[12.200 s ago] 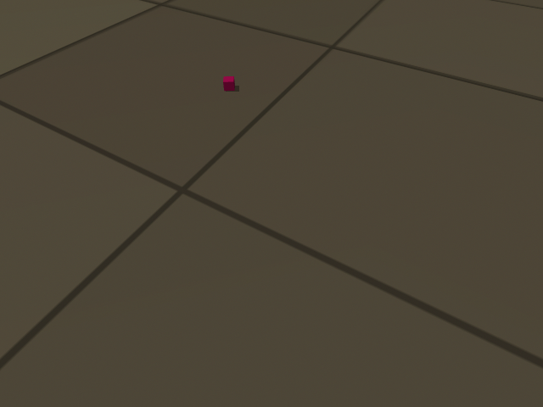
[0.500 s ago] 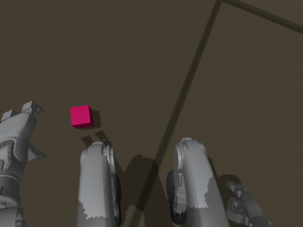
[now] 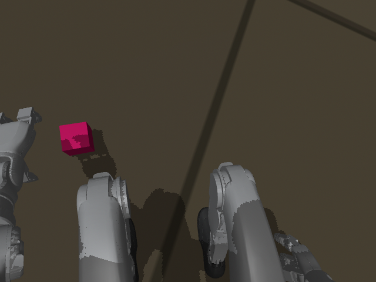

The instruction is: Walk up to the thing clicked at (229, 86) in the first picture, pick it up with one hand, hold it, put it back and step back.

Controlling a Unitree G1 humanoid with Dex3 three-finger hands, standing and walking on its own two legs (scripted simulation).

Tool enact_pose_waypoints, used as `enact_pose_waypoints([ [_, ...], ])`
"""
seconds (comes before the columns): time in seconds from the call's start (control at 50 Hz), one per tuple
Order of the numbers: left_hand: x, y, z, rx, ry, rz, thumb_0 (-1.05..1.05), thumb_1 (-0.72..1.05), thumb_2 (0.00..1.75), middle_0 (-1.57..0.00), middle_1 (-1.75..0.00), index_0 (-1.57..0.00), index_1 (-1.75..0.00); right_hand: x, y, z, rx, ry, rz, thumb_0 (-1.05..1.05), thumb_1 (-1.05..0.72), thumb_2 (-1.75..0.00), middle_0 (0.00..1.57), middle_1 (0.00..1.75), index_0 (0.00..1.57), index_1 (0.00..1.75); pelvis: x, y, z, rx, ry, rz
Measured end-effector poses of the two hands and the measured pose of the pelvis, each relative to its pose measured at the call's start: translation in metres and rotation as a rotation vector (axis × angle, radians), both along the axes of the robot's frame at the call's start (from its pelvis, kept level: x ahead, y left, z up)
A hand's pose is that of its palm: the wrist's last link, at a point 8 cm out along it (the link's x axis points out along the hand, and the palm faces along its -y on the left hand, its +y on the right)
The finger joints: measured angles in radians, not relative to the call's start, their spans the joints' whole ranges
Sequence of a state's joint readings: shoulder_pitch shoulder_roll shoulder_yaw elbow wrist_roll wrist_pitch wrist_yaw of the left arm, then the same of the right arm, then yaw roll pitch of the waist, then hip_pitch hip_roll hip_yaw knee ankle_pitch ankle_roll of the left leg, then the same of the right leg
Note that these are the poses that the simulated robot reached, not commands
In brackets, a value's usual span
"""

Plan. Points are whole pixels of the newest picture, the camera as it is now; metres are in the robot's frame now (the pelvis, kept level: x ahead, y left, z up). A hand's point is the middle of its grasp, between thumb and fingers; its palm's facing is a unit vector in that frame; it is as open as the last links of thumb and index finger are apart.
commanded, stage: rise first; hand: left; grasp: from above
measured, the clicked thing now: (77, 139) +0.46 +0.28 -0.33
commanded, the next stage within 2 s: approach in 0.72 s
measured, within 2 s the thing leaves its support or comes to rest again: neither
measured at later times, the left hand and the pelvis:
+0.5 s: hand (34, 148) +0.40 +0.33 -0.19, palm faces -0.42 -0.11 -0.90, open 14.2 cm; pelvis +0.01 +0.00 -0.02, yaw -1 degrees
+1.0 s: hand (46, 146) +0.41 +0.32 -0.21, palm faces -0.45 -0.09 -0.89, open 14.3 cm; pelvis +0.01 +0.00 -0.03, yaw -1 degrees
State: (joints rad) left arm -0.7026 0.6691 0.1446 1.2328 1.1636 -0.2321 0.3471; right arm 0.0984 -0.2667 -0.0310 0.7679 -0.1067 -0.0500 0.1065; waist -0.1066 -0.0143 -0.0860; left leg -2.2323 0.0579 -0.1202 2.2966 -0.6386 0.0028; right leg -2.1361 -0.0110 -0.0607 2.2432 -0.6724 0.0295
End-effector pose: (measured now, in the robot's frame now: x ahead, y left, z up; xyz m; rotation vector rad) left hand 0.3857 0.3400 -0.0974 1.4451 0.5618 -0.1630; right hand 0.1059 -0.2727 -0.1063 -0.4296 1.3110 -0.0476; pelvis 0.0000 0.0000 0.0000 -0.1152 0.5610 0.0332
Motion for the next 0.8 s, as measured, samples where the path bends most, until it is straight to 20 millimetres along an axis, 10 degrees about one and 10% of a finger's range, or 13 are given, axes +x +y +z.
enact_pose_waypoints([
  [0.8, 0.026, -0.010, -0.040, 0.019, -0.009, -0.011, 0.00, -0.55, 1.01, -0.08, -1.00, -0.08, -0.99, -0.012, -0.004, -0.025, 0.007, 0.079, -0.009, 0.00, -0.91, -0.90, 0.20, 0.30, 0.20, 0.30, 0.012, -0.002, -0.025, 0.002, 0.018, -0.016],
])
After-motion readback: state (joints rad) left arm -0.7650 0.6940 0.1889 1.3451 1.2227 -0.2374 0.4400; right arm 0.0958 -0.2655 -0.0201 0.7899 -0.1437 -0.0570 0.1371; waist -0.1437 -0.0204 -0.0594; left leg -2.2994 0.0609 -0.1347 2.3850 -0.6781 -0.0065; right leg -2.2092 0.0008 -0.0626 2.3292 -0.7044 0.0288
